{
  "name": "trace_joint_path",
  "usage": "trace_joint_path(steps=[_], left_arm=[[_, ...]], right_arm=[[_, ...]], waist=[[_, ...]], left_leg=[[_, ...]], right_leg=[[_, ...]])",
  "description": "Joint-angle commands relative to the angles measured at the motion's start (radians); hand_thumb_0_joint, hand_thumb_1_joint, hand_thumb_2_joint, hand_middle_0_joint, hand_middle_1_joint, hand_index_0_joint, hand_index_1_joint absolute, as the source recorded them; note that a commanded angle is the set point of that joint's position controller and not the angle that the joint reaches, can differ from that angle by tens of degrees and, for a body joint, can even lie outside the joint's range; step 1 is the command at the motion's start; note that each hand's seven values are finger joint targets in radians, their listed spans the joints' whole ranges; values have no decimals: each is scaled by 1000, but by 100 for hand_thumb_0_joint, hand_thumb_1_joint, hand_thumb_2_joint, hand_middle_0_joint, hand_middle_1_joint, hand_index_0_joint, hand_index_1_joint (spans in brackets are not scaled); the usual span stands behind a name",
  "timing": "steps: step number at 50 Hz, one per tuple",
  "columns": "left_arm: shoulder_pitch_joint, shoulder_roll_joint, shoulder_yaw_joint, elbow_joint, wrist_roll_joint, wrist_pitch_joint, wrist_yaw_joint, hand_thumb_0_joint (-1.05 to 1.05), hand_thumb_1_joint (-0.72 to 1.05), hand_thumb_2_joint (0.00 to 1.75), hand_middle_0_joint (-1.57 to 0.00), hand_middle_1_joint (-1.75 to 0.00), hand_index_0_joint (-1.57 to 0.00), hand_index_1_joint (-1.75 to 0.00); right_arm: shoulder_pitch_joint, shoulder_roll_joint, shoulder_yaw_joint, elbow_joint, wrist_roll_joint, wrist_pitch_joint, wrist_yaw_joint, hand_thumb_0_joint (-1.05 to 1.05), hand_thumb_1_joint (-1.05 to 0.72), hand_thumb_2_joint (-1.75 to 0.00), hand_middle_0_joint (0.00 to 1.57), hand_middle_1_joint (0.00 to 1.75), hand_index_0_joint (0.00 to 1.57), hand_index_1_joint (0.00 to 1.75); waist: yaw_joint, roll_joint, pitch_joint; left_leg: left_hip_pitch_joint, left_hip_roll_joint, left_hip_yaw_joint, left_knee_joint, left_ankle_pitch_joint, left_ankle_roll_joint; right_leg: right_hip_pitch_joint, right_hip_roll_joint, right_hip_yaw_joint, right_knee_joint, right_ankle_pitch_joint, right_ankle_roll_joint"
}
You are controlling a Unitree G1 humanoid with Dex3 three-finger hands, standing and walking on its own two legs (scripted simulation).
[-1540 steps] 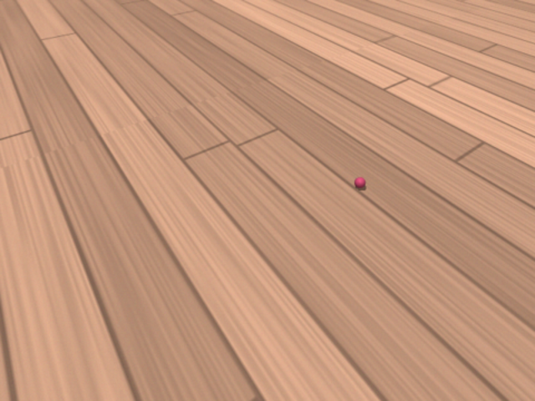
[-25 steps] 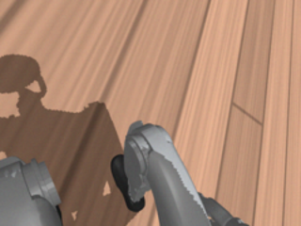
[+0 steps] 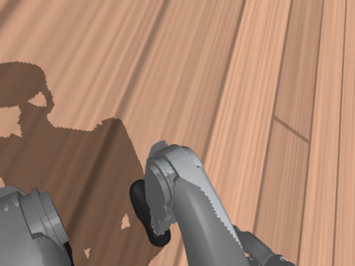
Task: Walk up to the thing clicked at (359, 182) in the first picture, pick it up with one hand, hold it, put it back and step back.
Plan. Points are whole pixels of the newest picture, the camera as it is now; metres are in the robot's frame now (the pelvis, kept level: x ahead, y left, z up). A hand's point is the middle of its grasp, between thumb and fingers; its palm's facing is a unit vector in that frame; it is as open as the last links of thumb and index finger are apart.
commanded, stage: close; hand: left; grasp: from above
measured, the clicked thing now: out of the picture +0.45 +0.37 -0.28
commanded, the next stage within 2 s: settle in 0.62 s
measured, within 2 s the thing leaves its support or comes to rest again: leaves its support in 0.96 s
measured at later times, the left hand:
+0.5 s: hand out of the picture +0.43 +0.36 -0.26, palm faces -0.44 -0.18 -0.88, open 7.6 cm
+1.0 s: hand out of the picture +0.44 +0.36 -0.25, palm faces -0.40 -0.16 -0.90, open 7.4 cm
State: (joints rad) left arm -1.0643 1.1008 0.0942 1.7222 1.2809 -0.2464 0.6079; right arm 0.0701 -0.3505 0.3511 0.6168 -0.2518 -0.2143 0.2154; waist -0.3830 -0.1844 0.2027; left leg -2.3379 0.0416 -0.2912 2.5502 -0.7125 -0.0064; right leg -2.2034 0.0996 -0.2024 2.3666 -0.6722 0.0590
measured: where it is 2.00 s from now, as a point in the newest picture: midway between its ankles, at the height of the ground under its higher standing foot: (113, 247)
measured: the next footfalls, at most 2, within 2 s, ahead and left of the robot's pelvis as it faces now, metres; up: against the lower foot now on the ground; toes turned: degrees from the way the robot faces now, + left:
none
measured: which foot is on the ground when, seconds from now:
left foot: down 0.00-1.00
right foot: down 0.00-1.00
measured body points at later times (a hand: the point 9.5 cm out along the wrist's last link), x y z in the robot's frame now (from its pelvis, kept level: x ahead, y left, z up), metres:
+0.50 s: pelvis +0.00 +0.00 +0.00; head +0.28 +0.15 +0.32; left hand +0.45 +0.37 -0.21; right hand +0.07 -0.25 -0.05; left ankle +0.06 +0.13 -0.27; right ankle +0.12 -0.11 -0.27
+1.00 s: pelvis +0.00 +0.00 +0.00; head +0.28 +0.15 +0.32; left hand +0.46 +0.37 -0.20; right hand +0.07 -0.25 -0.05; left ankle +0.06 +0.13 -0.27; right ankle +0.12 -0.11 -0.27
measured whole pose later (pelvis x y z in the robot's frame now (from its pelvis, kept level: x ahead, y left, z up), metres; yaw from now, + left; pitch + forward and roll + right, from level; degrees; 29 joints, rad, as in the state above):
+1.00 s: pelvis +0.00 +0.00 +0.00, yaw +0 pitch +27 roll -15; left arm -1.07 1.10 0.11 1.69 1.25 -0.20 0.58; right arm 0.08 -0.36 0.35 0.62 -0.25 -0.23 0.22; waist -0.38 -0.18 0.18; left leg -2.34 0.04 -0.29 2.54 -0.71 -0.01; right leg -2.21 0.10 -0.20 2.36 -0.67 0.06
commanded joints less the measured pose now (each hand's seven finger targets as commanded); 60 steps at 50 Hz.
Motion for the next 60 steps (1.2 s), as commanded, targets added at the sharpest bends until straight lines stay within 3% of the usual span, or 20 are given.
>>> trace_joint_path(steps=[1,3,16,19,20,31,32,36,38,41,43,44,46,48,49,50,52,53,57,60], left_arm=[[-240,229,11,-121,-29,12,52,0,24,53,-56,-79,-62,-73],[-237,224,11,-101,-32,21,52,0,29,49,-58,-79,-65,-72],[-206,263,47,-135,-64,25,14,0,49,49,-75,-75,-81,-68],[-185,226,14,-114,-58,19,0,0,52,48,-77,-73,-83,-66],[-191,256,36,-122,-58,14,3,0,55,47,-78,-73,-85,-65],[-233,217,-8,-133,-34,-23,21,0,77,49,-96,-72,-103,-64],[-209,219,-1,-69,-29,-17,28,0,79,51,-97,-73,-104,-66],[-244,232,-3,-126,-16,-11,40,0,85,50,-103,-69,-109,-63],[-228,219,-12,-83,-21,-2,45,0,73,49,-100,-69,-107,-62],[-230,244,2,-86,-25,16,42,0,75,50,-102,-67,-108,-60],[-282,253,7,-163,-36,20,34,0,75,50,-102,-67,-108,-61],[-259,279,36,-139,-42,30,35,0,77,49,-102,-68,-109,-61],[-258,248,18,-150,-48,37,18,0,78,48,-105,-66,-111,-59],[-219,270,38,-136,-46,52,8,0,81,49,-107,-66,-113,-59],[-297,256,26,-279,-59,43,-3,0,82,49,-106,-66,-113,-59],[-215,248,33,-204,-55,61,-14,0,82,51,-108,-65,-114,-59],[-245,243,35,-317,-74,62,-37,0,82,49,-108,-64,-114,-58],[-160,213,30,-244,-77,74,-50,0,83,51,-109,-67,-115,-60],[-155,179,31,-310,-97,92,-95,0,83,49,-108,-64,-114,-57],[-182,131,18,-367,-112,98,-134,0,82,47,-108,-61,-114,-55]], right_arm=[[171,-336,-97,23,4,-7,-12,0,-89,-90,20,30,20,30],[186,-345,-99,24,4,-10,-10,0,-89,-90,20,30,20,30],[177,-340,-104,24,13,-7,-14,0,-89,-90,20,30,20,30],[181,-342,-102,25,8,-1,-12,0,-89,-90,20,30,20,30],[186,-337,-98,31,11,4,-14,0,-89,-90,20,30,20,30],[173,-350,-93,25,-2,5,-14,0,-89,-90,20,30,20,30],[170,-345,-91,30,-2,3,-18,0,-89,-90,20,30,20,30],[173,-349,-93,27,-4,-6,-15,0,-89,-90,20,30,20,30],[159,-348,-90,24,-5,-9,-17,0,-91,-90,20,30,20,30],[185,-350,-91,29,0,-13,-16,0,-91,-90,20,30,20,30],[185,-344,-99,27,3,-16,-16,0,-91,-90,20,30,20,30],[182,-348,-101,25,2,-12,-17,0,-91,-90,20,30,20,30],[182,-343,-104,18,3,-12,-13,0,-91,-90,20,30,20,30],[188,-343,-110,26,7,-5,-15,0,-91,-90,20,30,20,30],[174,-332,-112,4,10,-6,-14,0,-90,-90,20,30,20,30],[177,-328,-118,18,10,-3,-12,0,-91,-90,20,30,20,30],[169,-324,-129,13,16,3,-10,0,-91,-90,20,30,20,30],[168,-323,-134,18,18,10,-9,0,-91,-90,20,30,20,30],[185,-307,-163,21,37,30,-1,0,-90,-90,20,30,20,30],[206,-297,-180,16,50,42,3,0,-90,-90,20,30,20,30]], waist=[[-35,610,-657],[-51,581,-641],[-25,603,-673],[-40,577,-640],[-30,587,-653],[-55,589,-607],[-53,574,-584],[-45,601,-599],[-55,585,-595],[-53,589,-620],[-37,631,-673],[-31,639,-694],[-35,640,-676],[-29,632,-656],[-7,673,-730],[4,691,-730],[23,727,-783],[28,698,-777],[52,664,-779],[46,638,-771]], left_leg=[[526,39,98,-263,253,3],[502,38,97,-259,246,6],[520,40,97,-258,257,5],[502,39,103,-256,266,8],[507,39,100,-258,267,7],[511,37,84,-270,226,1],[495,40,84,-271,195,3],[511,38,85,-271,216,0],[505,41,85,-273,199,1],[512,39,92,-264,223,4],[548,42,93,-266,260,0],[557,43,88,-278,255,-2],[537,40,97,-271,245,0],[508,37,108,-274,231,4],[543,34,111,-277,265,-1],[571,34,111,-285,278,-5],[601,32,112,-290,326,-9],[597,33,115,-288,328,-4],[550,26,130,-291,311,4],[509,18,138,-308,269,10]], right_leg=[[340,30,-99,-195,291,-75],[342,27,-101,-196,289,-70],[360,25,-94,-200,287,-74],[369,33,-91,-205,300,-72],[371,31,-93,-204,296,-74],[319,25,-110,-189,263,-72],[318,25,-107,-196,244,-73],[299,24,-107,-185,254,-73],[313,27,-105,-198,251,-73],[335,25,-97,-200,272,-70],[339,24,-95,-196,299,-73],[348,23,-100,-198,289,-75],[333,22,-96,-200,283,-75],[347,26,-88,-209,274,-76],[358,23,-89,-204,302,-78],[353,21,-87,-200,303,-83],[345,19,-88,-193,327,-83],[355,24,-85,-198,330,-82],[326,23,-69,-209,317,-85],[327,18,-60,-222,293,-88]])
